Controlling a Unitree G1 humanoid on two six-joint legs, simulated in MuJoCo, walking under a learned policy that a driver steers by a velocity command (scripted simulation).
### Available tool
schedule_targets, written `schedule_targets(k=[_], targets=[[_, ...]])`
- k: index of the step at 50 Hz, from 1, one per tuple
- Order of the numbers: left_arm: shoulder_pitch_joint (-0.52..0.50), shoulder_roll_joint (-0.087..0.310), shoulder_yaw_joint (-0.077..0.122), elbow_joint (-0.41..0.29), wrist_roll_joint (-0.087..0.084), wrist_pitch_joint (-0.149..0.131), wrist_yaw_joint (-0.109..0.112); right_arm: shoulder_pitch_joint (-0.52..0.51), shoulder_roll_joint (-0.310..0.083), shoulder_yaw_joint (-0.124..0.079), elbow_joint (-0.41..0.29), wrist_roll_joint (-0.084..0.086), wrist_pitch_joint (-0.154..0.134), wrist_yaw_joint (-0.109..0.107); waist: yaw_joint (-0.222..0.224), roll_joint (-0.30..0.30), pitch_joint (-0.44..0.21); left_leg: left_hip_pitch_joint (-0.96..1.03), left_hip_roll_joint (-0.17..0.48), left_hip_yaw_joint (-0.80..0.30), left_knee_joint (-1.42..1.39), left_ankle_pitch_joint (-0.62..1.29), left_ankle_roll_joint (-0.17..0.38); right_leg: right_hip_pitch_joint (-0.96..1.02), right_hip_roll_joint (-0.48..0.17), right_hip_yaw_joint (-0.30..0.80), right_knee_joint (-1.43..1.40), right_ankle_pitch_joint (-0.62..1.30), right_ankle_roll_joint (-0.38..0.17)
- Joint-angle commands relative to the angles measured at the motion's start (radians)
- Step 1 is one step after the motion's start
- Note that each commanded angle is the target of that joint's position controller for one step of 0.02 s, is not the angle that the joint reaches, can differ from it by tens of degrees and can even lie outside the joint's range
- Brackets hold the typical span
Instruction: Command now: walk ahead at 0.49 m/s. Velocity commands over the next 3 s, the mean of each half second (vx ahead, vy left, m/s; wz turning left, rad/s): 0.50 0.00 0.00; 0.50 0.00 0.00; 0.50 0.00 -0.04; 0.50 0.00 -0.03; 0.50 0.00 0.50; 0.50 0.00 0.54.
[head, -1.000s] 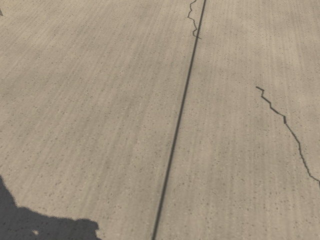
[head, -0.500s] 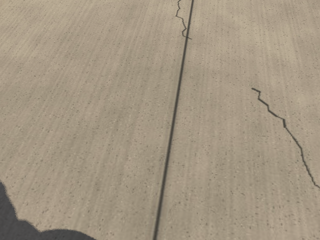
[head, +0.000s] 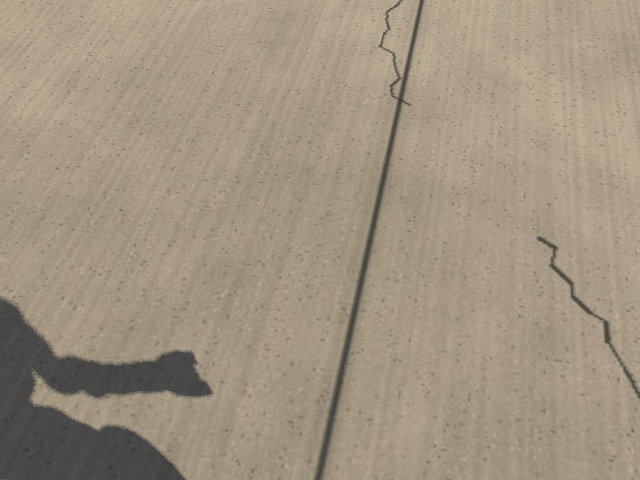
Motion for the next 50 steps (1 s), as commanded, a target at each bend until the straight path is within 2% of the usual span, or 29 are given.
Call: schedule_targets(k=[1, 2, 3, 4, 5, 6, 7, 9, 12, 16, 20, 22, 24, 25, 26, 27, 28, 29, 30, 31, 32, 33, 34, 35, 37, 40, 45, 50], targets=[[0.066, 0.11, 0.03, -0.076, -0.009, -0.008, -0.008, 0.433, -0.242, -0.08, 0.096, 0.01, 0.008, -0.007, -0.135, 0.158, -0.324, 0.734, 0.46, -0.873, -0.243, -0.263, 0.26, -0.665, 0.011, 0.074, 0.855, -0.036, -0.008], [-0.032, 0.153, 0.037, -0.104, 0.005, -0.008, -0.008, 0.306, -0.184, -0.069, 0.072, 0.029, 0.006, -0.002, -0.096, 0.056, -0.15, 0.58, 0.426, -0.732, -0.312, -0.369, 0.224, -0.731, -0.072, 0.094, 0.806, 0.077, -0.022], [-0.107, 0.154, 0.04, -0.119, 0.01, -0.011, -0.014, 0.251, -0.126, -0.055, 0.066, 0.029, -0.002, 0.004, -0.084, 0.003, -0.059, 0.442, 0.387, -0.629, -0.355, -0.32, 0.196, -0.711, -0.099, 0.08, 0.756, 0.132, -0.024], [-0.123, 0.133, 0.04, -0.118, 0.012, -0.007, -0.017, 0.239, -0.091, -0.045, 0.079, 0.019, -0.013, 0.004, -0.045, -0.044, -0.012, 0.345, 0.345, -0.542, -0.378, -0.214, 0.158, -0.665, -0.129, 0.082, 0.697, 0.155, -0.019], [-0.116, 0.113, 0.037, -0.117, 0.023, 0.006, -0.023, 0.255, -0.073, -0.037, 0.097, 0.017, -0.024, 0.0, -0.018, -0.04, -0.009, 0.28, 0.31, -0.469, -0.388, -0.118, 0.131, -0.609, -0.15, 0.085, 0.646, 0.161, -0.007], [-0.099, 0.081, 0.031, -0.109, 0.026, 0.018, -0.03, 0.272, -0.066, -0.032, 0.115, 0.017, -0.034, -0.003, 0.0, -0.024, -0.015, 0.248, 0.289, -0.411, -0.401, -0.058, 0.115, -0.572, -0.16, 0.078, 0.609, 0.165, 0.004], [-0.103, 0.069, 0.03, -0.111, 0.027, 0.025, -0.034, 0.301, -0.074, -0.032, 0.132, 0.02, -0.043, -0.004, 0.004, -0.01, -0.016, 0.236, 0.276, -0.376, -0.408, 0.004, 0.112, -0.567, -0.164, 0.064, 0.581, 0.172, 0.014], [-0.163, 0.07, 0.031, -0.132, 0.027, 0.036, -0.04, 0.341, -0.101, -0.035, 0.155, 0.024, -0.053, -0.003, 0.004, 0.01, 0.001, 0.229, 0.255, -0.311, -0.434, 0.04, 0.102, -0.617, -0.186, 0.038, 0.514, 0.222, 0.031], [-0.321, 0.086, 0.032, -0.182, 0.022, 0.042, -0.044, 0.399, -0.111, -0.032, 0.173, 0.027, -0.049, -0.001, -0.031, 0.02, 0.032, 0.275, 0.229, -0.258, -0.458, 0.097, 0.074, -0.727, -0.21, 0.001, 0.377, 0.347, 0.055], [-0.471, 0.074, 0.024, -0.224, 0.011, 0.04, -0.047, 0.481, -0.106, -0.025, 0.196, 0.027, -0.046, -0.005, -0.08, 0.043, 0.028, 0.361, 0.209, -0.208, -0.437, 0.215, 0.028, -0.74, -0.188, -0.037, 0.177, 0.467, 0.069], [-0.582, 0.075, 0.02, -0.256, 0.009, 0.036, -0.045, 0.546, -0.108, -0.02, 0.22, 0.016, -0.041, -0.015, -0.117, 0.059, 0.033, 0.497, 0.236, -0.201, -0.39, 0.313, 0.036, -0.755, -0.155, -0.057, 0.055, 0.458, 0.058], [-0.617, 0.082, 0.022, -0.273, 0.009, 0.03, -0.045, 0.557, -0.118, -0.021, 0.23, 0.008, -0.038, -0.022, -0.118, 0.065, 0.04, 0.561, 0.265, -0.206, -0.357, 0.37, 0.049, -0.755, -0.142, -0.058, 0.013, 0.405, 0.041], [-0.593, 0.092, 0.027, -0.274, 0.009, 0.021, -0.042, 0.534, -0.13, -0.025, 0.235, 0.005, -0.036, -0.028, -0.088, 0.07, 0.034, 0.588, 0.284, -0.195, -0.298, 0.501, 0.043, -0.685, -0.119, -0.064, -0.038, 0.329, 0.01], [-0.532, 0.101, 0.033, -0.256, 0.01, 0.016, -0.037, 0.512, -0.139, -0.027, 0.233, 0.005, -0.036, -0.03, -0.055, 0.077, 0.006, 0.579, 0.282, -0.18, -0.231, 0.638, 0.029, -0.587, -0.089, -0.076, -0.065, 0.288, -0.008], [-0.414, 0.117, 0.044, -0.217, 0.011, 0.009, -0.029, 0.497, -0.148, -0.029, 0.235, 0.007, -0.034, -0.03, -0.005, 0.076, -0.052, 0.565, 0.269, -0.166, -0.104, 0.742, 0.015, -0.443, -0.055, -0.086, -0.105, 0.281, -0.03], [-0.235, 0.147, 0.061, -0.156, 0.021, -0.001, -0.019, 0.477, -0.147, -0.027, 0.23, 0.014, -0.033, -0.028, 0.07, 0.05, -0.145, 0.473, 0.231, -0.131, 0.088, 0.685, -0.005, -0.212, -0.061, -0.073, -0.152, 0.323, -0.061], [-0.048, 0.231, 0.085, -0.12, 0.048, -0.009, -0.006, 0.468, -0.114, -0.016, 0.193, 0.024, -0.036, -0.025, 0.13, -0.038, -0.277, 0.254, 0.182, -0.096, 0.383, 0.338, -0.024, 0.06, -0.284, 0.165, -0.155, 0.238, -0.117], [-0.018, 0.301, 0.104, -0.11, 0.049, 0.0, -0.012, 0.593, -0.021, -0.003, 0.191, 0.057, -0.034, -0.016, 0.069, -0.259, -0.387, -0.092, -0.009, -0.063, 0.735, -0.418, -0.065, 0.282, -0.539, 0.646, -0.265, 0.202, -0.267], [-0.089, 0.232, 0.095, -0.113, 0.01, 0.01, -0.023, 0.515, -0.129, -0.031, 0.196, 0.027, -0.03, -0.02, 0.057, -0.08, -0.293, -0.18, 0.044, -0.186, 0.79, -0.382, -0.046, 0.185, -0.479, 0.644, -0.321, 0.144, -0.232], [-0.198, 0.183, 0.08, -0.127, 0.0, 0.007, -0.027, 0.427, -0.122, -0.035, 0.163, 0.025, -0.035, -0.015, 0.015, -0.063, -0.151, -0.196, 0.086, -0.183, 0.753, -0.277, -0.045, 0.033, -0.444, 0.481, -0.35, 0.191, -0.199], [-0.249, 0.136, 0.069, -0.129, 0.004, -0.001, -0.031, 0.386, -0.102, -0.033, 0.154, 0.023, -0.037, -0.012, -0.011, -0.028, -0.089, -0.161, 0.117, -0.177, 0.703, -0.217, -0.049, -0.081, -0.4, 0.381, -0.386, 0.305, -0.172], [-0.256, 0.109, 0.06, -0.119, 0.003, -0.008, -0.029, 0.372, -0.09, -0.035, 0.153, 0.011, -0.026, -0.008, -0.036, -0.034, -0.059, -0.122, 0.138, -0.173, 0.66, -0.196, -0.057, -0.155, -0.357, 0.302, -0.404, 0.373, -0.143], [-0.25, 0.078, 0.05, -0.101, 0.002, -0.013, -0.025, 0.392, -0.066, -0.03, 0.157, 0.0, -0.012, 0.0, -0.063, -0.054, -0.055, -0.075, 0.149, -0.167, 0.625, -0.183, -0.069, -0.207, -0.323, 0.239, -0.424, 0.412, -0.119], [-0.221, 0.075, 0.048, -0.085, 0.001, -0.02, -0.024, 0.397, -0.052, -0.03, 0.159, -0.003, -0.001, 0.007, -0.07, -0.062, -0.057, -0.055, 0.148, -0.156, 0.608, -0.175, -0.078, -0.224, -0.312, 0.21, -0.432, 0.462, -0.116], [-0.169, 0.099, 0.051, -0.057, -0.005, -0.031, -0.021, 0.365, -0.047, -0.032, 0.146, -0.006, 0.012, 0.016, -0.082, -0.06, -0.042, -0.086, 0.154, -0.136, 0.575, -0.146, -0.092, -0.234, -0.295, 0.162, -0.451, 0.526, -0.118], [-0.11, 0.115, 0.05, -0.035, -0.003, -0.031, -0.019, 0.225, -0.058, -0.033, 0.098, -0.004, 0.022, 0.02, -0.061, -0.062, 0.002, -0.188, 0.175, -0.108, 0.478, -0.041, -0.113, -0.223, -0.275, 0.12, -0.486, 0.542, -0.111], [-0.021, 0.111, 0.04, -0.009, -0.002, -0.029, -0.015, 0.025, -0.046, -0.018, 0.035, 0.01, 0.018, 0.021, -0.011, -0.068, 0.027, -0.194, 0.154, -0.065, 0.219, 0.092, -0.124, -0.163, -0.256, 0.071, -0.489, 0.634, -0.089], [0.05, 0.12, 0.04, 0.026, 0.012, -0.021, -0.001, -0.092, -0.059, -0.016, -0.009, 0.012, 0.01, 0.017, 0.018, -0.074, 0.047, -0.206, 0.124, -0.05, 0.082, 0.053, -0.09, -0.002, -0.306, 0.071, -0.444, 0.716, -0.108]])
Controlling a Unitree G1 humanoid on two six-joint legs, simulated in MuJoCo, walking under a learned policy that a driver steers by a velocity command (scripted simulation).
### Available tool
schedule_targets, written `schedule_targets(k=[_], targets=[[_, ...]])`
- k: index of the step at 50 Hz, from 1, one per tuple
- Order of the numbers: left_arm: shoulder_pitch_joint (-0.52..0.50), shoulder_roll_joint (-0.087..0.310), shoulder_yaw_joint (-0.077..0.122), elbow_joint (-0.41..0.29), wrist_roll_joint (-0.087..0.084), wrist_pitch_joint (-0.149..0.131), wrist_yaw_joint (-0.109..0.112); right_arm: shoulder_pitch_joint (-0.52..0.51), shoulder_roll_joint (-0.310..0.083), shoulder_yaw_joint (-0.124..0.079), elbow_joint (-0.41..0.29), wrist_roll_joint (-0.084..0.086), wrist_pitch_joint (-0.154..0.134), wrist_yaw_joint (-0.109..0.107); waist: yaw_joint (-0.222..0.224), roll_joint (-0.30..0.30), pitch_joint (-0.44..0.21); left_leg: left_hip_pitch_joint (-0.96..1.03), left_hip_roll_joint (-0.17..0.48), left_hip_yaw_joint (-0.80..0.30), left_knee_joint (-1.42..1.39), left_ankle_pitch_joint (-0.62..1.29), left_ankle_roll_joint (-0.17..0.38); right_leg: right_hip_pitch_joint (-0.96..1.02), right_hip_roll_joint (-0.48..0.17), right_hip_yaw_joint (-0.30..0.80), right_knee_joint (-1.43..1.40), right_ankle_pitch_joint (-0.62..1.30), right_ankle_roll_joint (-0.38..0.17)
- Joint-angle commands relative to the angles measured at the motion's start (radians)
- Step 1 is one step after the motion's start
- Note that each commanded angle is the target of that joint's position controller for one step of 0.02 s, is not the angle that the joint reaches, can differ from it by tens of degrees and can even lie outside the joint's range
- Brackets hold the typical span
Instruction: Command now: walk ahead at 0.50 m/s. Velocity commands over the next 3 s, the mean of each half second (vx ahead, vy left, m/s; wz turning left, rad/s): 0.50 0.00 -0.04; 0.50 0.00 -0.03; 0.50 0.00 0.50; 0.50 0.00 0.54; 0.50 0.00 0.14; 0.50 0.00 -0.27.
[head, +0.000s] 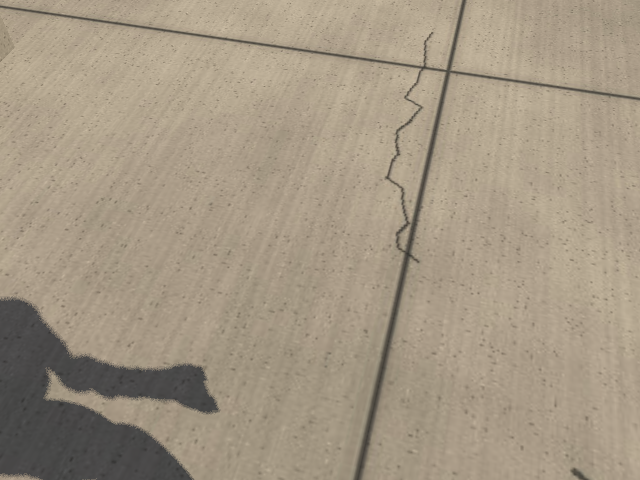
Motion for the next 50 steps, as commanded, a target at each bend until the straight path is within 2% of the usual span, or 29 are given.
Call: schedule_targets(k=[1, 3, 4, 5, 6, 7, 8, 9, 10, 11, 12, 13, 15, 17, 20, 24, 28, 31, 33, 34, 35, 36, 37, 38, 39, 41, 42, 45, 50], targets=[[0.075, 0.145, 0.026, -0.004, 0.009, -0.002, 0.014, -0.111, -0.066, -0.011, -0.087, 0.001, -0.021, -0.003, -0.013, -0.098, 0.079, -0.045, -0.023, 0.016, -0.063, -0.05, 0.029, 0.035, -0.32, 0.134, 0.014, 0.564, -0.116], [0.043, 0.156, 0.029, -0.003, 0.012, 0.0, 0.019, -0.057, -0.075, -0.018, -0.078, 0.002, -0.031, -0.008, -0.051, -0.102, 0.054, 0.066, -0.06, 0.034, -0.113, -0.127, 0.061, 0.05, -0.323, 0.109, 0.102, 0.756, -0.099], [0.028, 0.166, 0.032, -0.003, 0.012, 0.001, 0.019, 0.029, -0.087, -0.027, -0.05, 0.001, -0.037, -0.015, -0.086, -0.107, 0.009, 0.183, -0.094, 0.048, -0.137, -0.155, 0.08, 0.043, -0.314, 0.096, 0.202, 0.883, -0.087], [0.009, 0.168, 0.033, -0.005, 0.007, 0.005, 0.017, 0.187, -0.103, -0.04, 0.005, -0.003, -0.045, -0.024, -0.152, -0.084, -0.07, 0.371, -0.123, 0.062, -0.201, -0.118, 0.104, 0.0, -0.281, 0.066, 0.376, 0.91, -0.069], [-0.003, 0.153, 0.026, -0.025, -0.002, 0.003, 0.013, 0.368, -0.159, -0.061, 0.054, -0.024, -0.055, -0.035, -0.216, -0.047, -0.176, 0.642, -0.007, -0.065, -0.205, -0.144, 0.15, -0.186, -0.244, 0.044, 0.615, 0.69, -0.05], [0.088, 0.056, 0.006, -0.054, -0.041, 0.002, 0.002, 0.487, -0.271, -0.09, 0.063, -0.046, -0.055, -0.04, -0.196, 0.155, -0.328, 0.95, 0.309, -0.533, -0.259, -0.234, 0.282, -0.538, -0.084, -0.026, 1.024, 0.101, 0.001], [0.069, 0.129, 0.03, -0.041, -0.019, 0.004, 0.001, 0.432, -0.244, -0.088, 0.064, -0.005, -0.037, -0.028, -0.179, 0.103, -0.329, 0.91, 0.344, -0.749, -0.395, -0.275, 0.315, -0.676, -0.029, 0.093, 1.167, -0.246, -0.008], [-0.032, 0.144, 0.039, -0.072, -0.007, 0.007, 0.0, 0.308, -0.197, -0.075, 0.047, 0.014, -0.034, -0.025, -0.128, 0.046, -0.148, 0.756, 0.301, -0.576, -0.416, -0.327, 0.276, -0.741, -0.102, 0.121, 1.169, -0.155, -0.017], [-0.094, 0.132, 0.037, -0.088, -0.003, 0.002, -0.005, 0.236, -0.131, -0.058, 0.034, 0.014, -0.041, -0.019, -0.107, 0.0, -0.062, 0.613, 0.258, -0.463, -0.46, -0.268, 0.243, -0.718, -0.137, 0.121, 1.111, -0.077, -0.016], [-0.108, 0.112, 0.038, -0.087, 0.002, 0.009, -0.007, 0.211, -0.094, -0.047, 0.04, 0.012, -0.048, -0.019, -0.073, -0.004, -0.013, 0.516, 0.207, -0.371, -0.49, -0.2, 0.201, -0.669, -0.166, 0.117, 1.047, -0.039, -0.012], [-0.093, 0.094, 0.036, -0.084, 0.016, 0.023, -0.012, 0.214, -0.062, -0.037, 0.055, 0.014, -0.055, -0.024, -0.044, 0.012, 0.004, 0.445, 0.165, -0.299, -0.51, -0.14, 0.171, -0.614, -0.183, 0.115, 0.999, -0.022, 0.0], [-0.075, 0.073, 0.033, -0.075, 0.022, 0.036, -0.019, 0.237, -0.053, -0.032, 0.07, 0.012, -0.062, -0.026, -0.031, 0.019, -0.001, 0.421, 0.146, -0.256, -0.518, -0.09, 0.162, -0.58, -0.183, 0.106, 0.978, -0.01, 0.009], [-0.101, 0.07, 0.035, -0.089, 0.023, 0.051, -0.027, 0.296, -0.08, -0.036, 0.095, 0.013, -0.075, -0.029, -0.021, 0.016, 0.002, 0.418, 0.129, -0.207, -0.531, 0.006, 0.167, -0.601, -0.187, 0.085, 0.944, 0.023, 0.025], [-0.189, 0.08, 0.037, -0.121, 0.022, 0.06, -0.03, 0.333, -0.103, -0.038, 0.107, 0.013, -0.078, -0.029, -0.03, 0.017, 0.027, 0.431, 0.119, -0.178, -0.557, 0.016, 0.167, -0.673, -0.203, 0.07, 0.881, 0.092, 0.041], [-0.314, 0.086, 0.034, -0.162, 0.01, 0.063, -0.033, 0.388, -0.1, -0.033, 0.118, 0.009, -0.076, -0.031, -0.059, 0.019, 0.05, 0.486, 0.107, -0.125, -0.572, 0.068, 0.148, -0.749, -0.207, 0.057, 0.752, 0.191, 0.054], [-0.437, 0.068, 0.021, -0.2, -0.002, 0.059, -0.037, 0.453, -0.094, -0.027, 0.137, 0.005, -0.081, -0.04, -0.094, 0.025, 0.067, 0.554, 0.11, -0.039, -0.574, 0.152, 0.114, -0.735, -0.167, 0.04, 0.579, 0.282, 0.037], [-0.522, 0.071, 0.017, -0.237, 0.005, 0.052, -0.039, 0.502, -0.091, -0.024, 0.159, -0.003, -0.078, -0.056, -0.114, 0.022, 0.083, 0.688, 0.15, 0.022, -0.525, 0.283, 0.109, -0.743, -0.14, -0.001, 0.476, 0.243, -0.003], [-0.487, 0.083, 0.026, -0.239, 0.01, 0.046, -0.036, 0.477, -0.12, -0.03, 0.158, -0.005, -0.073, -0.069, -0.079, 0.04, 0.049, 0.75, 0.168, 0.075, -0.381, 0.632, 0.096, -0.637, -0.081, -0.058, 0.426, 0.118, -0.054], [-0.322, 0.106, 0.043, -0.187, 0.015, 0.038, -0.025, 0.479, -0.134, -0.033, 0.164, -0.006, -0.062, -0.069, -0.017, 0.051, -0.045, 0.741, 0.17, 0.089, -0.138, 0.828, 0.091, -0.437, -0.011, -0.079, 0.378, 0.046, -0.102], [-0.158, 0.132, 0.059, -0.132, 0.026, 0.028, -0.018, 0.475, -0.131, -0.029, 0.164, 0.002, -0.057, -0.064, 0.058, 0.035, -0.115, 0.624, 0.154, 0.099, 0.054, 0.712, 0.078, -0.207, -0.028, -0.032, 0.3, 0.099, -0.136], [0.017, 0.231, 0.087, -0.097, 0.047, 0.022, -0.007, 0.459, -0.098, -0.017, 0.126, 0.013, -0.059, -0.056, 0.117, -0.067, -0.231, 0.384, 0.1, 0.116, 0.376, 0.307, 0.062, 0.066, -0.271, 0.244, 0.286, 0.06, -0.201], [0.017, 0.288, 0.103, -0.098, 0.025, 0.035, -0.007, 0.544, -0.038, -0.013, 0.111, 0.049, -0.063, -0.037, 0.051, -0.282, -0.339, 0.04, -0.133, 0.066, 0.76, -0.516, 0.023, 0.271, -0.546, 0.771, 0.129, 0.073, -0.358], [-0.073, 0.263, 0.1, -0.115, -0.005, 0.043, -0.009, 0.408, -0.133, -0.036, 0.089, 0.025, -0.06, -0.041, 0.045, -0.054, -0.229, -0.055, -0.065, -0.088, 0.776, -0.43, 0.042, 0.161, -0.489, 0.642, 0.11, 0.074, -0.305], [-0.163, 0.211, 0.083, -0.125, -0.004, 0.037, -0.009, 0.331, -0.115, -0.035, 0.061, 0.031, -0.067, -0.037, 0.016, -0.045, -0.114, -0.062, -0.031, -0.106, 0.721, -0.346, 0.047, 0.02, -0.46, 0.492, 0.08, 0.117, -0.261], [-0.204, 0.145, 0.066, -0.121, 0.002, 0.027, -0.011, 0.332, -0.095, -0.035, 0.072, 0.031, -0.065, -0.036, -0.026, 0.007, -0.033, -0.004, 0.002, -0.106, 0.639, -0.299, 0.047, -0.114, -0.414, 0.381, 0.038, 0.204, -0.203], [-0.222, 0.082, 0.044, -0.103, 0.0, 0.008, 0.0, 0.384, -0.045, -0.032, 0.098, -0.003, -0.028, -0.028, -0.082, -0.034, 0.002, 0.1, 0.028, -0.109, 0.538, -0.257, 0.032, -0.239, -0.336, 0.218, -0.003, 0.241, -0.119], [-0.195, 0.083, 0.042, -0.092, 0.0, -0.002, 0.002, 0.394, -0.035, -0.034, 0.102, -0.007, -0.015, -0.022, -0.087, -0.048, 0.004, 0.115, 0.022, -0.104, 0.526, -0.245, 0.028, -0.254, -0.324, 0.184, -0.012, 0.279, -0.107], [-0.143, 0.127, 0.048, -0.072, -0.002, -0.017, 0.005, 0.326, -0.033, -0.04, 0.073, -0.005, 0.007, -0.009, -0.095, -0.07, 0.028, 0.024, 0.028, -0.087, 0.47, -0.158, 0.019, -0.23, -0.302, 0.081, -0.03, 0.383, -0.071], [-0.092, 0.116, 0.036, -0.066, -0.002, -0.021, 0.011, 0.135, -0.033, -0.033, 0.001, 0.005, 0.005, 0.002, -0.06, -0.092, 0.062, -0.056, 0.017, -0.03, 0.232, 0.016, 0.009, -0.167, -0.268, -0.043, -0.035, 0.508, -0.019]])
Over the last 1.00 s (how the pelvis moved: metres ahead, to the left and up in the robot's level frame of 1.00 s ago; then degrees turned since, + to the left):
0.53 -0.05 0.03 1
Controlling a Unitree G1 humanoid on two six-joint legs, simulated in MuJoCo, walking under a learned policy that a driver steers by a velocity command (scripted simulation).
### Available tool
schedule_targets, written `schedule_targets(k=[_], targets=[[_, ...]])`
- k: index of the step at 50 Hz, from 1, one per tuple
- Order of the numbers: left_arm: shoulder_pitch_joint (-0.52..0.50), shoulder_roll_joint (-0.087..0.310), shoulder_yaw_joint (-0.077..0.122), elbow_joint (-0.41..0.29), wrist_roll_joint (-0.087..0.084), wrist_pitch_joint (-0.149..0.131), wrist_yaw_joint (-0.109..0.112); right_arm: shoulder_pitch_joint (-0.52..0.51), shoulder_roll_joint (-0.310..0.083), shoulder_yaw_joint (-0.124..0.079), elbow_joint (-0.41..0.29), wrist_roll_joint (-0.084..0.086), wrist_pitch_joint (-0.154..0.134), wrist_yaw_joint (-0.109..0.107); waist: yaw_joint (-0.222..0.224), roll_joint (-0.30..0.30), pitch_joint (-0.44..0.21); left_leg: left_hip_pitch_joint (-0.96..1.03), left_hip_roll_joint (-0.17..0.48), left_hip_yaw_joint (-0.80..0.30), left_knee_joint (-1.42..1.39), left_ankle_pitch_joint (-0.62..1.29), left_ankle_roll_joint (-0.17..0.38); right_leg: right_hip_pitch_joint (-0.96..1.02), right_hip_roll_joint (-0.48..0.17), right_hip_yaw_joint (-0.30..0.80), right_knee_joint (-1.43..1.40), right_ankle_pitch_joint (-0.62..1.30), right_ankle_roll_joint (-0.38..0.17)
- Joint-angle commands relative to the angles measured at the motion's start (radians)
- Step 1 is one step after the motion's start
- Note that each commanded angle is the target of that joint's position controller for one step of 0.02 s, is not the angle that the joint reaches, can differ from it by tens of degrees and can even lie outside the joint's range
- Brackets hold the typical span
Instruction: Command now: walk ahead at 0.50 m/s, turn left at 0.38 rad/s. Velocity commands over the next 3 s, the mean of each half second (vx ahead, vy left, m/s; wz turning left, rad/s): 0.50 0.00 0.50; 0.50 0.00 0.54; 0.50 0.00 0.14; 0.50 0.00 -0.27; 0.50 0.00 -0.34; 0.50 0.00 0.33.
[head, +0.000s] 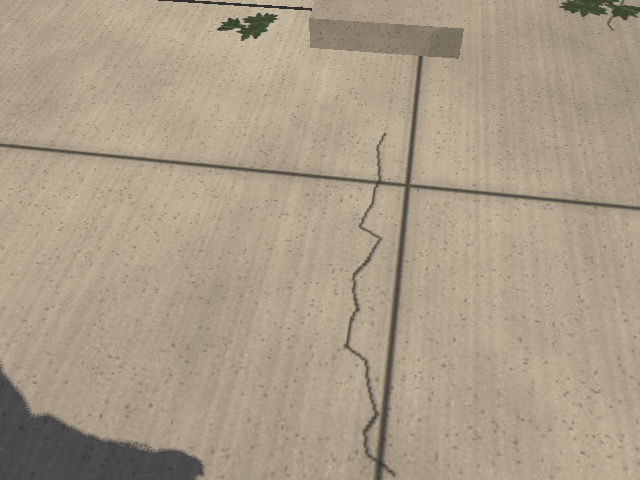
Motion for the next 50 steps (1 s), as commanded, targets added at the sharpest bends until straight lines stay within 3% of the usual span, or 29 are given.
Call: schedule_targets(k=[1, 5, 7, 9, 11, 12, 13, 14, 15, 16, 17, 18, 20, 23, 27, 33, 35, 36, 37, 38, 39, 40, 41, 42, 43, 44, 46, 50], targets=[[0.029, 0.097, 0.009, -0.037, -0.002, -0.015, 0.009, -0.085, -0.017, 0.006, -0.074, 0.004, -0.008, 0.008, 0.007, -0.094, 0.066, 0.001, -0.017, 0.063, -0.147, 0.101, -0.003, -0.064, -0.261, 0.052, -0.096, 0.502, 0.003], [0.1, 0.112, 0.008, -0.011, 0.0, -0.007, 0.027, -0.188, -0.012, 0.017, -0.123, -0.002, -0.008, 0.012, 0.035, -0.094, 0.077, 0.016, -0.053, 0.144, -0.309, 0.082, 0.03, 0.065, -0.303, 0.004, -0.054, 0.646, 0.004], [0.095, 0.132, 0.011, -0.009, 0.002, -0.001, 0.036, -0.168, -0.026, 0.01, -0.126, -0.005, -0.008, 0.01, 0.011, -0.108, 0.052, 0.08, -0.097, 0.177, -0.342, 0.005, 0.065, 0.119, -0.321, -0.029, 0.03, 0.877, 0.01], [0.07, 0.162, 0.019, -0.015, 0.007, 0.009, 0.047, -0.081, -0.05, -0.003, -0.106, -0.008, -0.006, 0.003, -0.037, -0.143, -0.001, 0.183, -0.152, 0.202, -0.341, -0.101, 0.111, 0.149, -0.339, -0.053, 0.179, 1.107, 0.012], [0.031, 0.188, 0.029, -0.04, 0.011, 0.024, 0.041, 0.103, -0.098, -0.029, -0.053, -0.014, -0.013, -0.002, -0.122, -0.143, -0.101, 0.401, -0.196, 0.177, -0.42, -0.167, 0.17, 0.085, -0.345, -0.056, 0.495, 1.046, -0.001], [-0.009, 0.193, 0.031, -0.068, 0.004, 0.023, 0.03, 0.231, -0.16, -0.056, -0.022, -0.027, -0.018, -0.011, -0.2, -0.067, -0.161, 0.605, -0.121, 0.038, -0.529, -0.189, 0.224, -0.088, -0.31, -0.069, 0.787, 0.787, 0.021], [0.031, 0.071, 0.011, -0.129, -0.004, 0.019, 0.005, 0.206, -0.264, -0.082, -0.034, -0.028, -0.014, -0.02, -0.111, 0.169, -0.217, 0.895, 0.183, -0.455, -0.569, -0.14, 0.37, -0.532, -0.108, -0.041, 1.16, -0.205, 0.071], [-0.079, 0.141, 0.023, -0.18, -0.002, 0.005, -0.004, 0.217, -0.272, -0.083, -0.037, 0.004, -0.002, -0.016, -0.137, 0.075, -0.25, 0.928, 0.23, -0.717, -0.701, -0.187, 0.428, -0.712, -0.042, 0.196, 1.279, -0.279, 0.071], [-0.143, 0.14, 0.018, -0.209, -0.008, -0.012, -0.01, 0.149, -0.24, -0.073, -0.041, 0.009, 0.0, -0.023, -0.103, 0.016, -0.107, 0.819, 0.225, -0.572, -0.736, -0.171, 0.382, -0.788, -0.122, 0.238, 1.216, -0.17, 0.063], [-0.137, 0.148, 0.019, -0.206, -0.012, -0.021, -0.01, 0.105, -0.18, -0.059, -0.047, 0.011, -0.003, -0.023, -0.061, -0.063, -0.042, 0.697, 0.188, -0.484, -0.76, -0.078, 0.331, -0.74, -0.154, 0.228, 1.122, -0.102, 0.066], [-0.122, 0.143, 0.021, -0.197, -0.003, -0.013, -0.006, 0.062, -0.149, -0.048, -0.055, 0.011, -0.01, -0.026, -0.015, -0.102, -0.006, 0.603, 0.134, -0.395, -0.768, 0.037, 0.285, -0.676, -0.177, 0.225, 1.045, -0.08, 0.078], [-0.099, 0.133, 0.019, -0.197, 0.016, 0.007, -0.007, 0.044, -0.127, -0.039, -0.06, 0.018, -0.019, -0.032, 0.015, -0.092, -0.008, 0.542, 0.089, -0.326, -0.773, 0.121, 0.264, -0.613, -0.189, 0.227, 0.993, -0.073, 0.098], [-0.095, 0.116, 0.016, -0.208, 0.033, 0.045, -0.014, 0.066, -0.146, -0.037, -0.058, 0.024, -0.042, -0.032, 0.031, -0.062, -0.023, 0.498, 0.042, -0.261, -0.772, 0.247, 0.249, -0.568, -0.193, 0.21, 0.919, -0.072, 0.128], [-0.196, 0.115, 0.013, -0.257, 0.03, 0.066, -0.021, 0.127, -0.185, -0.045, -0.057, 0.023, -0.049, -0.029, 0.007, -0.02, -0.01, 0.486, 0.002, -0.232, -0.783, 0.295, 0.219, -0.617, -0.193, 0.182, 0.796, 0.023, 0.158], [-0.358, 0.127, 0.01, -0.323, 0.024, 0.071, -0.025, 0.219, -0.184, -0.044, -0.059, 0.021, -0.04, -0.028, -0.06, 0.019, -0.005, 0.582, -0.012, -0.264, -0.766, 0.305, 0.171, -0.705, -0.174, 0.181, 0.632, 0.152, 0.165], [-0.521, 0.135, -0.008, -0.405, 0.013, 0.053, -0.034, 0.29, -0.2, -0.046, -0.073, 0.005, -0.034, -0.039, -0.113, 0.042, 0.003, 0.722, 0.012, -0.331, -0.692, 0.385, 0.171, -0.718, -0.115, 0.188, 0.431, 0.181, 0.137], [-0.497, 0.154, -0.008, -0.416, 0.009, 0.042, -0.033, 0.264, -0.217, -0.051, -0.088, 0.002, -0.035, -0.047, -0.086, 0.054, 0.001, 0.718, 0.025, -0.357, -0.656, 0.424, 0.149, -0.624, -0.1, 0.203, 0.35, 0.162, 0.113], [-0.434, 0.169, -0.004, -0.403, 0.006, 0.037, -0.029, 0.223, -0.229, -0.053, -0.101, 0.002, -0.037, -0.049, -0.048, 0.06, -0.012, 0.678, 0.019, -0.352, -0.622, 0.48, 0.125, -0.51, -0.083, 0.203, 0.305, 0.132, 0.097], [-0.331, 0.196, 0.007, -0.374, 0.004, 0.031, -0.02, 0.186, -0.244, -0.056, -0.114, 0.001, -0.041, -0.045, -0.002, 0.06, -0.055, 0.635, 0.001, -0.344, -0.539, 0.589, 0.101, -0.353, -0.052, 0.193, 0.285, 0.093, 0.078], [-0.184, 0.223, 0.019, -0.333, 0.005, 0.021, -0.008, 0.16, -0.251, -0.057, -0.121, 0.008, -0.048, -0.034, 0.071, 0.019, -0.13, 0.589, -0.047, -0.311, -0.37, 0.613, 0.077, -0.158, -0.053, 0.19, 0.225, 0.128, 0.055], [-0.033, 0.279, 0.035, -0.319, 0.026, 0.011, 0.009, 0.162, -0.203, -0.044, -0.145, 0.021, -0.057, -0.022, 0.128, -0.05, -0.257, 0.458, -0.107, -0.27, -0.125, 0.39, 0.057, 0.085, -0.216, 0.346, 0.203, -0.006, 0.015], [0.005, 0.372, 0.055, -0.33, 0.053, 0.018, 0.016, 0.277, -0.082, -0.02, -0.175, 0.056, -0.055, -0.025, 0.067, -0.289, -0.394, 0.155, -0.262, -0.144, 0.186, -0.385, 0.02, 0.352, -0.526, 0.782, 0.151, -0.043, -0.093], [-0.049, 0.325, 0.055, -0.334, 0.032, 0.036, 0.009, 0.292, -0.173, -0.027, -0.166, 0.02, -0.043, -0.033, 0.034, -0.256, -0.376, 0.043, -0.206, -0.124, 0.31, -0.445, 0.031, 0.273, -0.541, 0.984, 0.072, -0.178, -0.135], [-0.128, 0.229, 0.034, -0.35, 0.022, 0.04, 0.007, 0.228, -0.192, -0.033, -0.156, 0.004, -0.032, -0.031, 0.016, -0.123, -0.198, 0.021, -0.146, -0.111, 0.323, -0.344, 0.027, 0.108, -0.495, 0.823, 0.043, -0.231, -0.114], [-0.171, 0.171, 0.019, -0.347, 0.019, 0.038, 0.002, 0.172, -0.181, -0.03, -0.162, -0.001, -0.027, -0.021, 0.011, -0.054, -0.104, 0.037, -0.111, -0.095, 0.273, -0.273, 0.02, -0.012, -0.434, 0.661, 0.021, -0.152, -0.088], [-0.167, 0.157, 0.013, -0.333, 0.021, 0.034, 0.001, 0.152, -0.162, -0.027, -0.168, -0.007, -0.022, -0.011, 0.002, -0.084, -0.065, 0.063, -0.089, -0.089, 0.231, -0.249, 0.014, -0.081, -0.385, 0.553, -0.002, -0.047, -0.065], [-0.131, 0.158, 0.011, -0.296, 0.013, 0.016, -0.005, 0.159, -0.136, -0.02, -0.172, -0.019, -0.003, 0.007, -0.019, -0.141, -0.044, 0.112, -0.077, -0.08, 0.192, -0.237, 0.004, -0.157, -0.335, 0.429, -0.031, 0.1, -0.056], [-0.074, 0.174, 0.017, -0.255, 0.003, -0.015, -0.022, 0.075, -0.115, -0.008, -0.207, -0.022, 0.005, 0.021, -0.02, -0.134, -0.036, 0.039, -0.074, -0.087, 0.09, -0.165, -0.009, -0.14, -0.339, 0.326, -0.08, 0.231, -0.088]])
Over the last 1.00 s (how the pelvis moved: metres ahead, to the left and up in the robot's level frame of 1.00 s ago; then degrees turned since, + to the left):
0.53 -0.03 0.00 -2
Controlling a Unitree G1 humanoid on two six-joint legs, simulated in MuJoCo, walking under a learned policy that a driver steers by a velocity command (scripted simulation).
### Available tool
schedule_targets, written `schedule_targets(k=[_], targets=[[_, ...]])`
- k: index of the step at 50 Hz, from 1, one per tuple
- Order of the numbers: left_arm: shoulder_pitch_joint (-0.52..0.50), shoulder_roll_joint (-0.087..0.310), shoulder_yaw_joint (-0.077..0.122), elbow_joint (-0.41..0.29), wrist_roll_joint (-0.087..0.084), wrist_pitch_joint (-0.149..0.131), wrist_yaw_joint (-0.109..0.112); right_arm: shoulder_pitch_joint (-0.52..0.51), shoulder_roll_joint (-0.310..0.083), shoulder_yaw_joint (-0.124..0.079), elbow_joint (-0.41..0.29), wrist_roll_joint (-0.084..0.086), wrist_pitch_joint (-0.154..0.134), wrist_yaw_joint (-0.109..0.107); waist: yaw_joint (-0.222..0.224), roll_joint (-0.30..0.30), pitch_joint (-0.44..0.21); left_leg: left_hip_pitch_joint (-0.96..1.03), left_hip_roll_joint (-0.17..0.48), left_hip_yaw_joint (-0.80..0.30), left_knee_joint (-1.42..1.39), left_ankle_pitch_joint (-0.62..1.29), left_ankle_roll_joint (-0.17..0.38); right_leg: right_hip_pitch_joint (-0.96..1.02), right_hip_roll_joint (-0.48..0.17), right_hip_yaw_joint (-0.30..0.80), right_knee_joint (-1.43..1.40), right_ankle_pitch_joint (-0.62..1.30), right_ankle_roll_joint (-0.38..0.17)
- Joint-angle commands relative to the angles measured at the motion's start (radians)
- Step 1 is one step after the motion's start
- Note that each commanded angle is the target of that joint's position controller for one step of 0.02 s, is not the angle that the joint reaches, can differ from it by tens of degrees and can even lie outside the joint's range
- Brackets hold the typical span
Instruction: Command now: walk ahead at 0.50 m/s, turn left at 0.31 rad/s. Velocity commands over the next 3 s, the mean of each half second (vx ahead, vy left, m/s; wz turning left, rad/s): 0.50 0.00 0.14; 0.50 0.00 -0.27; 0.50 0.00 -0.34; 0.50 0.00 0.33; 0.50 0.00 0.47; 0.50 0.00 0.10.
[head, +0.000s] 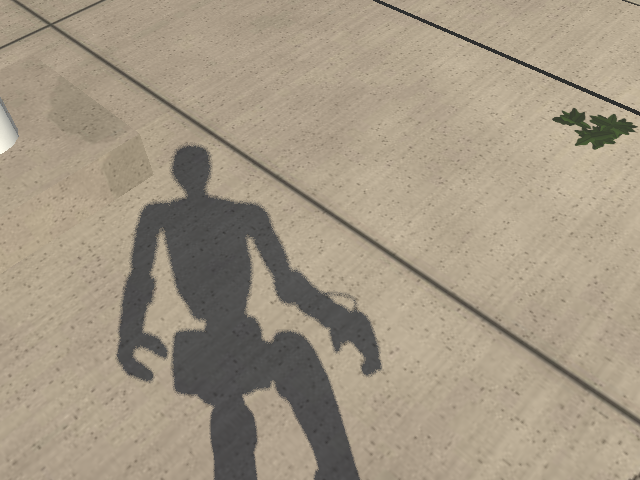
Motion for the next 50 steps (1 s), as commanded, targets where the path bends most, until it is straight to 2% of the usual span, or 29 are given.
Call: schedule_targets(k=[1, 5, 9, 11, 12, 13, 14, 15, 16, 17, 18, 20, 23, 28, 32, 35, 37, 38, 39, 40, 41, 42, 43, 44, 45, 46, 47, 48, 50], targets=[[0.036, 0.104, 0.022, -0.022, -0.005, -0.027, -0.008, 0.016, -0.011, 0.007, -0.059, -0.005, -0.001, 0.013, -0.02, -0.149, -0.007, -0.11, 0.04, -0.03, -0.081, 0.08, -0.016, 0.064, -0.264, 0.208, -0.226, 0.174, -0.156], [0.064, 0.117, 0.024, 0.004, -0.011, -0.02, -0.013, -0.14, 0.017, 0.035, -0.105, -0.002, -0.013, 0.028, 0.005, -0.147, 0.014, -0.03, 0.058, 0.063, -0.352, 0.213, -0.031, 0.035, -0.219, 0.094, -0.241, 0.199, -0.133], [0.137, 0.154, 0.034, 0.042, -0.012, -0.007, -0.013, -0.222, -0.002, 0.041, -0.132, 0.0, -0.02, 0.022, 0.03, -0.154, 0.022, 0.045, 0.05, 0.121, -0.493, 0.174, -0.01, 0.104, -0.257, 0.098, -0.2, 0.263, -0.121], [0.148, 0.169, 0.037, 0.057, -0.011, 0.006, -0.01, -0.201, -0.014, 0.037, -0.129, -0.005, -0.027, 0.013, 0.015, -0.156, 0.015, 0.103, 0.027, 0.139, -0.551, 0.111, 0.016, 0.151, -0.273, 0.097, -0.129, 0.357, -0.112], [0.144, 0.169, 0.036, 0.064, -0.015, 0.013, -0.009, -0.127, -0.017, 0.032, -0.104, -0.011, -0.034, 0.007, -0.024, -0.137, -0.016, 0.209, 0.0, 0.153, -0.616, 0.12, 0.032, 0.153, -0.254, 0.068, -0.024, 0.468, -0.098], [0.159, 0.143, 0.027, 0.069, -0.016, 0.017, -0.008, 0.015, -0.044, 0.018, -0.049, -0.023, -0.046, -0.003, -0.074, -0.089, -0.099, 0.402, -0.016, 0.144, -0.656, 0.121, 0.054, 0.108, -0.205, 0.024, 0.161, 0.509, -0.078], [0.138, 0.103, 0.011, 0.03, -0.016, 0.015, -0.008, 0.199, -0.116, -0.004, -0.015, -0.041, -0.053, -0.016, -0.152, 0.02, -0.229, 0.637, 0.184, -0.077, -0.686, 0.007, 0.106, -0.055, -0.159, -0.019, 0.441, 0.26, -0.049], [0.209, 0.015, -0.007, -0.011, -0.03, 0.014, -0.014, 0.24, -0.227, -0.03, -0.007, -0.028, -0.045, -0.029, -0.112, 0.265, -0.297, 0.834, 0.435, -0.534, -0.817, -0.037, 0.22, -0.399, 0.012, -0.039, 0.755, -0.334, -0.011], [0.14, 0.126, 0.022, 0.002, -0.005, 0.026, -0.002, 0.206, -0.188, -0.028, -0.01, 0.012, -0.038, -0.032, -0.118, 0.105, -0.228, 0.765, 0.407, -0.534, -0.828, 0.007, 0.22, -0.491, -0.029, 0.094, 0.85, -0.338, -0.026], [0.087, 0.117, 0.024, -0.012, -0.011, 0.022, -0.008, 0.135, -0.128, -0.011, -0.013, 0.016, -0.041, -0.031, -0.082, 0.057, -0.123, 0.67, 0.356, -0.387, -0.825, 0.095, 0.198, -0.509, -0.069, 0.118, 0.845, -0.252, -0.036], [0.075, 0.096, 0.018, -0.009, -0.017, 0.019, -0.012, 0.088, -0.077, 0.003, -0.012, 0.015, -0.047, -0.026, -0.05, 0.026, -0.075, 0.569, 0.307, -0.288, -0.856, 0.193, 0.172, -0.468, -0.096, 0.118, 0.793, -0.19, -0.033], [0.101, 0.078, 0.016, 0.015, 0.002, 0.041, -0.02, 0.038, -0.028, 0.017, -0.006, 0.02, -0.059, -0.028, 0.003, 0.04, -0.04, 0.453, 0.234, -0.164, -0.909, 0.267, 0.129, -0.376, -0.12, 0.111, 0.725, -0.142, -0.013], [0.072, 0.06, 0.017, 0.011, 0.011, 0.061, -0.033, 0.082, -0.043, 0.011, 0.028, 0.03, -0.076, -0.03, 0.018, 0.023, -0.024, 0.428, 0.217, -0.104, -0.959, 0.351, 0.15, -0.382, -0.118, 0.093, 0.695, -0.076, 0.011], [-0.12, 0.049, 0.01, -0.045, 0.01, 0.065, -0.036, 0.158, -0.044, 0.009, 0.079, 0.031, -0.076, -0.03, -0.015, 0.001, 0.039, 0.464, 0.198, -0.036, -1.004, 0.369, 0.159, -0.49, -0.135, 0.076, 0.518, 0.08, 0.041], [-0.226, 0.037, -0.003, -0.075, -0.001, 0.061, -0.039, 0.204, -0.054, 0.008, 0.112, 0.018, -0.08, -0.033, -0.046, 0.006, 0.066, 0.512, 0.208, 0.059, -1.007, 0.433, 0.134, -0.459, -0.097, 0.063, 0.363, 0.161, 0.013], [-0.276, 0.045, -0.003, -0.1, 0.001, 0.057, -0.041, 0.224, -0.054, 0.009, 0.135, 0.012, -0.079, -0.043, -0.055, 0.005, 0.086, 0.585, 0.236, 0.104, -0.981, 0.499, 0.112, -0.445, -0.075, 0.047, 0.287, 0.143, -0.028], [-0.268, 0.048, -0.001, -0.105, 0.005, 0.053, -0.04, 0.212, -0.064, 0.008, 0.143, 0.01, -0.076, -0.051, -0.042, 0.007, 0.078, 0.63, 0.245, 0.142, -0.913, 0.663, 0.093, -0.393, -0.046, 0.016, 0.245, 0.082, -0.063], [-0.239, 0.054, 0.003, -0.099, 0.006, 0.051, -0.037, 0.2, -0.077, 0.006, 0.144, 0.008, -0.075, -0.054, -0.027, 0.018, 0.054, 0.648, 0.246, 0.163, -0.843, 0.832, 0.082, -0.337, -0.016, -0.01, 0.235, 0.038, -0.083], [-0.179, 0.066, 0.011, -0.083, 0.009, 0.049, -0.033, 0.191, -0.093, 0.003, 0.146, 0.006, -0.071, -0.056, 0.0, 0.029, 0.01, 0.663, 0.244, 0.184, -0.728, 0.987, 0.072, -0.261, 0.021, -0.033, 0.227, -0.011, -0.106], [-0.061, 0.081, 0.023, -0.048, 0.012, 0.044, -0.029, 0.181, -0.106, -0.001, 0.144, 0.006, -0.061, -0.058, 0.05, 0.022, -0.058, 0.651, 0.228, 0.21, -0.549, 1.048, 0.059, -0.132, 0.064, -0.05, 0.18, -0.021, -0.129], [0.098, 0.123, 0.044, 0.0, 0.025, 0.037, -0.022, 0.175, -0.106, 0.002, 0.13, 0.009, -0.058, -0.061, 0.114, -0.006, -0.147, 0.509, 0.203, 0.234, -0.315, 0.9, 0.035, 0.103, 0.038, 0.022, 0.142, -0.007, -0.168], [0.211, 0.245, 0.08, 0.008, 0.034, 0.038, -0.008, 0.193, -0.043, 0.018, 0.073, 0.032, -0.065, -0.053, 0.133, -0.177, -0.264, 0.186, 0.099, 0.267, 0.064, 0.482, -0.009, 0.387, -0.224, 0.425, 0.107, -0.071, -0.278], [0.166, 0.276, 0.088, 0.005, -0.001, 0.048, -0.013, 0.191, -0.046, 0.011, 0.046, 0.028, -0.074, -0.042, 0.078, -0.284, -0.333, -0.078, -0.075, 0.113, 0.294, -0.208, -0.029, 0.504, -0.377, 0.873, -0.062, 0.047, -0.382], [0.104, 0.251, 0.086, 0.003, -0.026, 0.054, -0.015, 0.113, -0.065, 0.009, 0.031, 0.01, -0.078, -0.036, 0.066, -0.155, -0.219, -0.166, 0.01, 0.002, 0.315, -0.132, -0.017, 0.423, -0.339, 0.737, -0.064, 0.007, -0.354], [0.055, 0.193, 0.072, -0.003, -0.023, 0.056, -0.011, 0.064, -0.057, 0.015, 0.015, 0.017, -0.09, -0.032, 0.05, -0.086, -0.101, -0.17, 0.052, 0.015, 0.253, -0.049, -0.018, 0.278, -0.31, 0.612, -0.085, 0.054, -0.322], [0.021, 0.15, 0.06, -0.004, -0.02, 0.056, -0.009, 0.053, -0.047, 0.015, 0.013, 0.015, -0.09, -0.032, 0.013, -0.035, -0.033, -0.126, 0.085, 0.017, 0.159, -0.015, -0.022, 0.161, -0.259, 0.528, -0.112, 0.122, -0.278], [0.0, 0.127, 0.053, -0.001, -0.025, 0.053, -0.005, 0.053, -0.041, 0.016, 0.006, 0.0, -0.075, -0.033, -0.018, -0.042, -0.007, -0.074, 0.103, 0.015, 0.094, -0.009, -0.037, 0.078, -0.212, 0.464, -0.129, 0.187, -0.252], [-0.008, 0.119, 0.049, -0.003, -0.026, 0.047, -0.004, 0.072, -0.031, 0.019, 0.009, -0.01, -0.056, -0.03, -0.036, -0.061, -0.019, -0.025, 0.109, 0.019, 0.056, -0.005, -0.052, 0.037, -0.185, 0.419, -0.142, 0.226, -0.242], [0.022, 0.139, 0.054, 0.003, -0.028, 0.031, -0.005, 0.062, -0.017, 0.022, -0.004, -0.015, -0.03, -0.026, -0.041, -0.074, -0.032, -0.016, 0.104, 0.04, 0.003, 0.012, -0.077, 0.009, -0.156, 0.381, -0.155, 0.286, -0.25]])
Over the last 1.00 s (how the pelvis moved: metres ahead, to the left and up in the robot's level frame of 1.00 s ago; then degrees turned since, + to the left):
0.53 0.11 0.00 34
